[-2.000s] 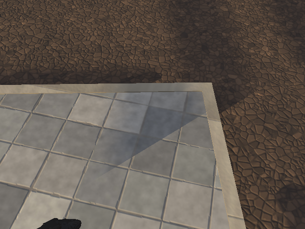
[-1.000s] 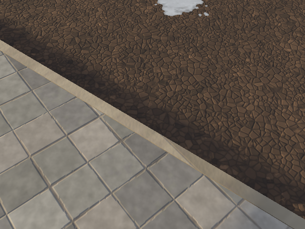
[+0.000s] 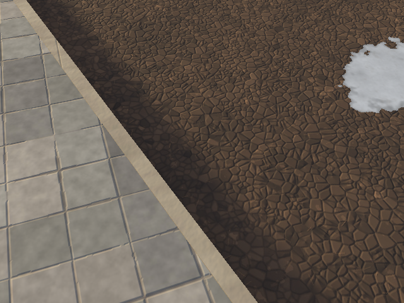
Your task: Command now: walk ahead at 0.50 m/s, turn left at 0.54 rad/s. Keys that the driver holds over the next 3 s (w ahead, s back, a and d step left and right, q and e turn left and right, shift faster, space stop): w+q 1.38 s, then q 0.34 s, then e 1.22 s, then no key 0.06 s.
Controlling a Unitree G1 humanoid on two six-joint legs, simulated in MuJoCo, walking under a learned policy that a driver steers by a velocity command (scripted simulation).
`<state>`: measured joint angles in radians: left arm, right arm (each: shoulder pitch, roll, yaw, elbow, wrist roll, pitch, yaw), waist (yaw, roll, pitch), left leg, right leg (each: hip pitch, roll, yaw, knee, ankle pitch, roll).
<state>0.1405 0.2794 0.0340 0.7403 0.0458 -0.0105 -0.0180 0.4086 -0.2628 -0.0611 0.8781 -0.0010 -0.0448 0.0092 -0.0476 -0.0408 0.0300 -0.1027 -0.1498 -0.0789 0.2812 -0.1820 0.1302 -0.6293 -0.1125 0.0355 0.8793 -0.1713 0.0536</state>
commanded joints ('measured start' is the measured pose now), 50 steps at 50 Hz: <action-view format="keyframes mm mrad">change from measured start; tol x32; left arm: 1 -89 67 13 -84 -4 -8 1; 8 -207 80 4 -153 -19 -31 -3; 13 285 272 61 -65 17 -58 48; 50 114 75 20 -58 6 5 -4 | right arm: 1 38 -154 -37 -50 0 -16 -5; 34 -475 -59 19 -262 -41 39 79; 41 10 -284 -67 -179 -14 40 6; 50 -110 -162 -36 -131 -2 -7 -3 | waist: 1 -6 83 19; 14 93 -235 -324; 35 95 -50 60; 41 -86 182 -363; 50 70 62 -28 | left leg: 1 15 258 -252 -95 214 119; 11 -10 206 -283 276 551 20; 13 -390 1 -90 818 -214 -44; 15 -543 91 -66 997 -269 -41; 35 -466 174 187 367 3 -22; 38 -141 54 220 253 -71 46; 40 461 458 -465 157 -217 227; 50 -83 261 -214 -83 225 155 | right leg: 1 -60 27 -22 -79 107 11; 8 43 101 -16 -279 79 -30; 11 452 145 -31 -413 28 -86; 13 934 -282 499 -512 -234 -197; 19 491 -151 203 -675 38 -195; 33 610 -154 -189 -710 308 -174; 38 655 -157 -293 -232 769 -133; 39 464 -134 -299 55 541 -98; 40 11 37 -275 395 -342 -29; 50 43 1 -44 125 -70 5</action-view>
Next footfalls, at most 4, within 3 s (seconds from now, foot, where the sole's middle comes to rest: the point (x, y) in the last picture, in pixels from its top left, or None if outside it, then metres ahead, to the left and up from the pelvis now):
0.24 right None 0.31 -0.12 -0.78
0.78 left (137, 302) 0.49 0.19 -0.78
1.32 right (121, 208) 0.84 0.26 -0.78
1.80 left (48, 229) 0.76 0.52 -0.78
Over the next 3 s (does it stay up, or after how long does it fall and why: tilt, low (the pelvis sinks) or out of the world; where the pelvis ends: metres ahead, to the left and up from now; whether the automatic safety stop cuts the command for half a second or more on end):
stays up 0.74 0.39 0.00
